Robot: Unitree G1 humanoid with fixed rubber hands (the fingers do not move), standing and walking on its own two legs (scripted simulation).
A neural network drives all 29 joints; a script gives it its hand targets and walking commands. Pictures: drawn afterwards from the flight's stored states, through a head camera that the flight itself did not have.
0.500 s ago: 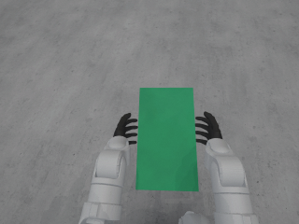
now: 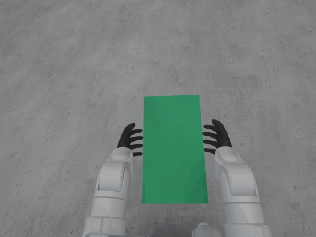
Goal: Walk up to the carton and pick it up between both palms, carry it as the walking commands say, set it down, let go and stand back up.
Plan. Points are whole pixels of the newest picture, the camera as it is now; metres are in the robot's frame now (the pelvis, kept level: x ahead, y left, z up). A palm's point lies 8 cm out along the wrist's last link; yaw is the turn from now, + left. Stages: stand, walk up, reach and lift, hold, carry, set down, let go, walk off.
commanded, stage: carry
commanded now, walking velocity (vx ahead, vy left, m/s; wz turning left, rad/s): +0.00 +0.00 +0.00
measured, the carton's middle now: (172, 152) +0.36 -0.01 -0.11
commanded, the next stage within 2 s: none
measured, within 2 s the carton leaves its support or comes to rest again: neither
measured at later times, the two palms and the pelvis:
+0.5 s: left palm (129, 63) +0.67 +0.12 +0.00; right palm (196, 56) +0.67 -0.12 +0.00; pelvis +0.36 +0.00 -0.02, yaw +5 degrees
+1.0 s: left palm (133, 3) +1.06 +0.12 +0.01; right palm out of the picture +1.05 -0.12 +0.01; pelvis +0.74 +0.01 -0.01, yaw +2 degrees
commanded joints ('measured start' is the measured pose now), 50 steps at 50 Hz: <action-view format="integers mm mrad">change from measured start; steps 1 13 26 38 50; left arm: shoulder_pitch -357 -609 -488 -558 -335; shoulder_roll -1050 -1058 -1039 -1053 -1014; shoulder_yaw -533 -710 -531 -778 -547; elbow -99 -272 -148 -329 -104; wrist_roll -209 -317 -200 -379 -209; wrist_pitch -113 -95 -141 -104 -114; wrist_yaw -260 -259 -245 -275 -253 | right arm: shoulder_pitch -550 -269 -620 -216 -469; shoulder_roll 1095 1111 1085 1071 1068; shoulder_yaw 725 494 689 510 717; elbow -205 92 -138 -36 -159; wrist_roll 323 205 354 200 317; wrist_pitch -76 -62 -103 -94 -77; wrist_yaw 306 289 319 278 315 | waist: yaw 56 -25 84 -41 40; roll -513 524 -283 434 -362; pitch -723 -682 -535 -870 -809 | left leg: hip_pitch -205 963 -405 1052 -174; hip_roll -75 357 -69 411 -134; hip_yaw -89 -517 -136 -597 -83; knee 316 -90 513 -114 563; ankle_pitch -223 2310 -302 2208 -217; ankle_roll -96 313 -64 353 -100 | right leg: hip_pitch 938 -278 908 -244 952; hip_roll -315 129 -274 120 -341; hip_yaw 374 16 461 116 475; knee -88 666 -123 805 -95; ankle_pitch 2064 -489 1706 -505 2103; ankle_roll -259 71 -274 87 -273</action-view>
